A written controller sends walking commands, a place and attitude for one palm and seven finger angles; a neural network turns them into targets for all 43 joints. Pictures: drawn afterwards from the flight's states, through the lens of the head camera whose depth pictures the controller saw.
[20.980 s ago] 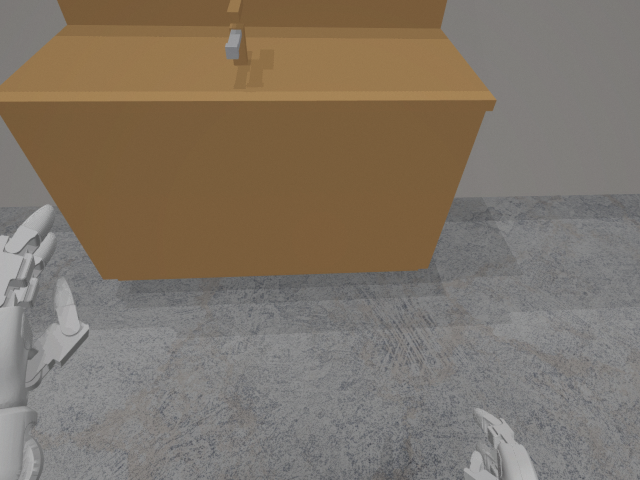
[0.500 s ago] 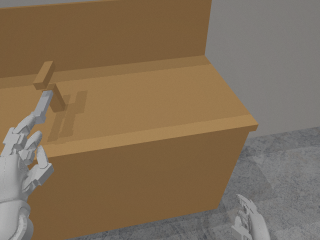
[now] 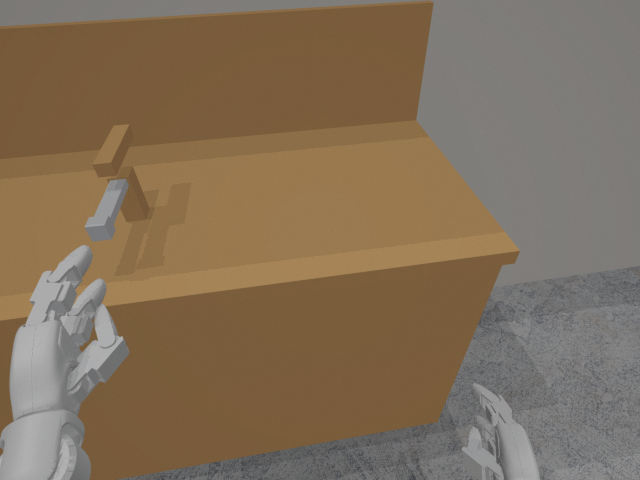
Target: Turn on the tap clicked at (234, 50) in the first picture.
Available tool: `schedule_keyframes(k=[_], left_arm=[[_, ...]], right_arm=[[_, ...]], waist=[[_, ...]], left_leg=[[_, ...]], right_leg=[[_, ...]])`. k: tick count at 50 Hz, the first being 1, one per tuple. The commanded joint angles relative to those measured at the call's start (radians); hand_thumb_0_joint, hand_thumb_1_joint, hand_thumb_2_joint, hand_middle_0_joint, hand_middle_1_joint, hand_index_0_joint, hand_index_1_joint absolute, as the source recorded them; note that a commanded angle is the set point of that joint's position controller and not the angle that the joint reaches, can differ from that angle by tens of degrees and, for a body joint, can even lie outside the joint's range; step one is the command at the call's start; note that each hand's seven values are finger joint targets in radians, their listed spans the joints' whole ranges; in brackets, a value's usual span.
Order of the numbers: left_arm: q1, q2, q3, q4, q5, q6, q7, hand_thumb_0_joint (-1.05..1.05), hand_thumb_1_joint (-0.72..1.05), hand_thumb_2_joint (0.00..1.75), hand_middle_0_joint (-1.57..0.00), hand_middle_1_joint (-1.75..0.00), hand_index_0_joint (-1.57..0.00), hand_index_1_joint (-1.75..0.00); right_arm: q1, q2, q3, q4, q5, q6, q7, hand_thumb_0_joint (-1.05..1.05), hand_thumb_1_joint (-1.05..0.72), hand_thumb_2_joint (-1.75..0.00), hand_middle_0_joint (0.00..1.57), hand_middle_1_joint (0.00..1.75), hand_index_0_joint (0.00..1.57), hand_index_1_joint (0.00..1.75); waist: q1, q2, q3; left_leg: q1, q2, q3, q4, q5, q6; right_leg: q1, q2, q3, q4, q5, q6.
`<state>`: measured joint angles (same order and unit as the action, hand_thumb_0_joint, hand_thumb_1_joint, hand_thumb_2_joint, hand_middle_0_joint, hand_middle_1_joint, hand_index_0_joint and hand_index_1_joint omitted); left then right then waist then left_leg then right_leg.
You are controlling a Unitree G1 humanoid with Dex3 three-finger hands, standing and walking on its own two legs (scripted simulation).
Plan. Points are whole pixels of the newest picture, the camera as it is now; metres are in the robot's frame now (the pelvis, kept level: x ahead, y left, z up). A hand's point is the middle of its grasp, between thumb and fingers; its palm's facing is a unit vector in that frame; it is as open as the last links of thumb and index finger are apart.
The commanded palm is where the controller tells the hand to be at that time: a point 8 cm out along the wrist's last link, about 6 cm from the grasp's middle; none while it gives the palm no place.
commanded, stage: turn the palm inward beside the body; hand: left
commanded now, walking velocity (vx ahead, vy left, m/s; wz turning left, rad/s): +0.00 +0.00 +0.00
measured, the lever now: (100, 228) +0.39 +0.40 +0.11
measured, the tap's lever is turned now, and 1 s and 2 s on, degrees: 0 0 0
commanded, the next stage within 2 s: reach beside the lever's end, fingers flat in 0.52 s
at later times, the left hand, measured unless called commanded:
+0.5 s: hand (128, 334) +0.19 +0.23 +0.16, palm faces +0.46 -0.88 -0.09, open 7.4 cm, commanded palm +0.14 +0.27 +0.17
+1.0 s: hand (121, 314) +0.22 +0.25 +0.15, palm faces +0.50 -0.86 -0.10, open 7.4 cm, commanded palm +0.18 +0.30 +0.15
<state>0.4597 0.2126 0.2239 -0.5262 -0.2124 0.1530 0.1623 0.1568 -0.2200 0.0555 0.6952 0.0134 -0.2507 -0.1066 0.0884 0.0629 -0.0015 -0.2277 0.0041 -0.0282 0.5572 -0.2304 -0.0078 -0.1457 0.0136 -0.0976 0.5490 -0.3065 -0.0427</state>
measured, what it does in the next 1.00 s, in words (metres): stands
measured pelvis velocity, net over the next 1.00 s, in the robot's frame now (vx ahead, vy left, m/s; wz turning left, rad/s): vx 0.01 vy -0.01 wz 0.00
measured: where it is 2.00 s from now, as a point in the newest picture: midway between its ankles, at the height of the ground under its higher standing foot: outside the picture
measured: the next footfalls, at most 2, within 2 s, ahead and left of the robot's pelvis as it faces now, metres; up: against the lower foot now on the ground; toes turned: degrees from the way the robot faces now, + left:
none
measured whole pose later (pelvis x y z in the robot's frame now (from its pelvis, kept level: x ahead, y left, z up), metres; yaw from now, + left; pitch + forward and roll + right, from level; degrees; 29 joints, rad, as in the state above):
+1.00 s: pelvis +0.01 -0.01 +0.00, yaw +0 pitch -4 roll +0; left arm 0.31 0.25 0.34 -0.34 -0.26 0.20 0.11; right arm 0.16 -0.23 0.04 0.72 0.03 -0.24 -0.12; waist 0.09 0.06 0.00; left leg -0.21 0.01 -0.03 0.52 -0.23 -0.02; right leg -0.14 0.02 -0.10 0.52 -0.31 -0.06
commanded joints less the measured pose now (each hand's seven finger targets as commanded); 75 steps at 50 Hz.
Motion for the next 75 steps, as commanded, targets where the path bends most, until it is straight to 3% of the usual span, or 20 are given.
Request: schedule_keyframes(k=[1, 4, 12, 13, 17, 25, 26, 30, 35, 36, 37, 44, 46, 51, 54, 56, 59, 66, 67, 75], left_arm=[[-0.125, 0.154, 0.113, -0.228, -0.006, -0.049, 0.006, 0.00, 0.90, 0.90, -0.20, -0.30, -0.20, -0.30], [-0.130, 0.121, 0.086, -0.223, -0.019, -0.032, -0.004, 0.00, 0.90, 0.90, -0.20, -0.30, -0.20, -0.30], [-0.133, 0.124, 0.086, -0.247, -0.012, -0.015, -0.010, 0.00, 0.90, 0.90, -0.20, -0.30, -0.20, -0.30], [-0.128, 0.130, 0.094, -0.241, -0.013, -0.018, -0.008, 0.00, 0.90, 0.90, -0.20, -0.30, -0.20, -0.30], [-0.116, 0.120, 0.096, -0.237, -0.019, -0.015, -0.014, 0.00, 0.90, 0.90, -0.20, -0.30, -0.20, -0.30], [-0.131, 0.121, 0.095, -0.238, -0.019, -0.008, -0.016, 0.00, 0.90, 0.90, -0.20, -0.30, -0.20, -0.30], [-0.127, 0.144, 0.115, -0.236, -0.020, -0.007, -0.014, 0.00, 0.90, 0.90, -0.20, -0.30, -0.20, -0.30], [-0.138, 0.121, 0.092, -0.234, -0.020, -0.006, -0.018, 0.00, 0.90, 0.90, -0.20, -0.30, -0.20, -0.30], [-0.179, 0.165, 0.154, -0.165, -0.022, -0.008, -0.012, 0.00, 0.90, 0.90, -0.20, -0.30, -0.20, -0.30], [-0.186, 0.175, 0.161, -0.167, -0.020, -0.009, -0.013, 0.00, 0.90, 0.90, -0.20, -0.30, -0.20, -0.30], [-0.200, 0.157, 0.144, -0.169, -0.023, -0.011, -0.016, 0.00, 0.90, 0.90, -0.20, -0.30, -0.20, -0.30], [-0.260, 0.191, 0.184, -0.064, -0.038, -0.027, -0.041, 0.00, 0.90, 0.90, -0.20, -0.30, -0.20, -0.30], [-0.299, 0.224, 0.216, -0.031, -0.040, -0.023, -0.047, 0.00, 0.90, 0.90, -0.20, -0.30, -0.20, -0.30], [-0.314, 0.236, 0.241, -0.006, -0.044, -0.043, -0.054, 0.00, 0.90, 0.90, -0.20, -0.30, -0.20, -0.30], [-0.340, 0.237, 0.246, 0.034, -0.050, -0.054, -0.064, 0.00, 0.90, 0.90, -0.20, -0.29, -0.20, -0.29], [-0.363, 0.274, 0.282, 0.070, -0.053, -0.056, -0.066, 0.00, 0.90, 0.90, -0.20, -0.29, -0.20, -0.29], [-0.419, 0.249, 0.245, 0.090, -0.047, -0.069, -0.072, 0.00, 0.90, 0.90, -0.19, -0.28, -0.19, -0.28], [-0.474, 0.350, 0.334, 0.215, -0.044, -0.079, -0.089, 0.00, 0.90, 0.90, -0.19, -0.26, -0.19, -0.26], [-0.490, 0.330, 0.318, 0.226, -0.050, -0.082, -0.098, 0.00, 0.90, 0.90, -0.19, -0.26, -0.19, -0.26], [-0.569, 0.390, 0.363, 0.326, -0.054, -0.125, -0.131, 0.00, 0.90, 0.90, -0.18, -0.24, -0.18, -0.24]], right_arm=[[-0.193, -0.095, -0.034, -0.169, -0.001, -0.064, -0.008, 0.00, -0.90, -0.90, 0.20, 0.30, 0.20, 0.30], [-0.194, -0.095, -0.033, -0.166, 0.003, -0.062, -0.007, 0.00, -0.90, -0.90, 0.20, 0.30, 0.20, 0.30], [-0.190, -0.092, -0.032, -0.173, 0.000, -0.064, -0.005, 0.00, -0.90, -0.90, 0.20, 0.30, 0.20, 0.30], [-0.182, -0.096, -0.033, -0.174, -0.001, -0.065, -0.005, 0.00, -0.90, -0.90, 0.20, 0.30, 0.20, 0.30], [-0.178, -0.095, -0.034, -0.175, 0.000, -0.061, -0.001, 0.00, -0.90, -0.90, 0.20, 0.30, 0.20, 0.30], [-0.178, -0.097, -0.038, -0.180, 0.002, -0.055, -0.002, 0.00, -0.90, -0.90, 0.20, 0.30, 0.20, 0.30], [-0.176, -0.100, -0.037, -0.181, 0.003, -0.057, -0.001, 0.00, -0.90, -0.90, 0.20, 0.30, 0.20, 0.30], [-0.175, -0.097, -0.037, -0.181, 0.003, -0.055, -0.003, 0.00, -0.90, -0.90, 0.20, 0.30, 0.20, 0.30], [-0.169, -0.101, -0.044, -0.165, 0.004, -0.051, -0.011, 0.00, -0.90, -0.90, 0.20, 0.30, 0.20, 0.30], [-0.172, -0.101, -0.042, -0.164, 0.007, -0.052, -0.009, 0.00, -0.90, -0.90, 0.20, 0.30, 0.20, 0.30], [-0.172, -0.094, -0.039, -0.168, 0.006, -0.052, -0.010, 0.00, -0.90, -0.90, 0.20, 0.30, 0.20, 0.30], [-0.156, -0.107, -0.046, -0.148, 0.011, -0.057, -0.019, 0.00, -0.90, -0.90, 0.20, 0.30, 0.20, 0.30], [-0.156, -0.110, -0.047, -0.141, 0.015, -0.053, -0.022, 0.00, -0.90, -0.90, 0.20, 0.30, 0.20, 0.30], [-0.145, -0.111, -0.052, -0.142, 0.016, -0.055, -0.020, 0.00, -0.90, -0.90, 0.20, 0.30, 0.20, 0.30], [-0.135, -0.115, -0.056, -0.138, 0.017, -0.053, -0.023, 0.00, -0.90, -0.90, 0.20, 0.30, 0.20, 0.30], [-0.131, -0.120, -0.058, -0.133, 0.023, -0.050, -0.025, 0.00, -0.90, -0.90, 0.20, 0.30, 0.20, 0.30], [-0.135, -0.119, -0.057, -0.132, 0.024, -0.053, -0.030, 0.00, -0.90, -0.90, 0.20, 0.30, 0.20, 0.30], [-0.114, -0.134, -0.065, -0.121, 0.024, -0.041, -0.036, 0.00, -0.90, -0.90, 0.20, 0.30, 0.20, 0.30], [-0.115, -0.128, -0.064, -0.123, 0.024, -0.039, -0.036, 0.00, -0.90, -0.90, 0.20, 0.30, 0.20, 0.30], [-0.082, -0.146, -0.074, -0.121, 0.027, -0.038, -0.035, 0.00, -0.90, -0.90, 0.20, 0.30, 0.20, 0.30]], waist=[[0.008, -0.019, -0.029], [0.005, -0.022, -0.024], [0.009, -0.001, -0.049], [0.006, -0.034, -0.049], [0.010, -0.028, -0.068], [0.008, -0.037, -0.061], [0.014, -0.033, -0.059], [0.006, -0.024, -0.051], [0.006, -0.059, -0.043], [0.012, -0.007, -0.047], [0.009, -0.004, -0.056], [0.001, -0.050, -0.060], [-0.001, -0.032, -0.051], [0.004, -0.004, -0.105], [-0.004, -0.030, -0.098], [-0.004, -0.028, -0.084], [-0.018, -0.010, -0.074], [-0.009, -0.015, -0.130], [-0.014, -0.024, -0.132], [-0.025, -0.009, -0.158]], left_leg=[[0.034, -0.021, -0.004, -0.097, -0.046, 0.031], [0.037, -0.020, -0.004, -0.100, -0.026, 0.031], [0.062, -0.020, -0.006, -0.104, 0.032, 0.031], [0.062, -0.019, -0.007, -0.100, 0.048, 0.032], [0.065, -0.021, -0.003, -0.095, 0.086, 0.030], [0.069, -0.023, 0.005, -0.083, 0.086, 0.034], [0.069, -0.023, 0.002, -0.081, 0.082, 0.033], [0.067, -0.023, 0.005, -0.078, 0.078, 0.034], [0.059, -0.023, 0.004, -0.082, 0.065, 0.034], [0.064, -0.026, 0.007, -0.084, 0.069, 0.031], [0.065, -0.027, 0.005, -0.090, 0.065, 0.032], [0.056, -0.026, 0.004, -0.091, 0.068, 0.034], [0.056, -0.027, 0.005, -0.092, 0.059, 0.033], [0.066, -0.029, 0.009, -0.089, 0.116, 0.030], [0.056, -0.029, 0.010, -0.088, 0.109, 0.032], [0.043, -0.028, 0.010, -0.088, 0.092, 0.031], [0.047, -0.030, 0.010, -0.091, 0.070, 0.032], [0.032, -0.030, 0.011, -0.081, 0.101, 0.034], [0.035, -0.031, 0.012, -0.082, 0.111, 0.036], [0.023, -0.031, 0.011, -0.065, 0.118, 0.035]], right_leg=[[-0.092, -0.009, 0.052, -0.173, -0.037, 0.034], [-0.087, -0.012, 0.051, -0.171, -0.012, 0.035], [-0.072, -0.008, 0.042, -0.156, 0.055, 0.032], [-0.072, -0.006, 0.040, -0.152, 0.074, 0.033], [-0.057, -0.006, 0.037, -0.137, 0.128, 0.032], [-0.062, -0.010, 0.049, -0.148, 0.134, 0.036], [-0.064, -0.008, 0.051, -0.153, 0.126, 0.035], [-0.068, -0.013, 0.057, -0.158, 0.122, 0.037], [-0.070, -0.011, 0.065, -0.169, 0.101, 0.039], [-0.064, -0.010, 0.066, -0.171, 0.101, 0.035], [-0.063, -0.013, 0.064, -0.165, 0.103, 0.036], [-0.064, -0.011, 0.070, -0.162, 0.123, 0.041], [-0.069, -0.010, 0.078, -0.172, 0.107, 0.040], [-0.044, -0.011, 0.073, -0.142, 0.196, 0.038], [-0.057, -0.009, 0.071, -0.136, 0.192, 0.040], [-0.064, -0.009, 0.077, -0.144, 0.166, 0.040], [-0.090, -0.008, 0.073, -0.143, 0.132, 0.037], [-0.063, -0.010, 0.078, -0.125, 0.182, 0.036], [-0.063, -0.010, 0.077, -0.120, 0.202, 0.037], [-0.088, -0.005, 0.071, -0.097, 0.213, 0.035]])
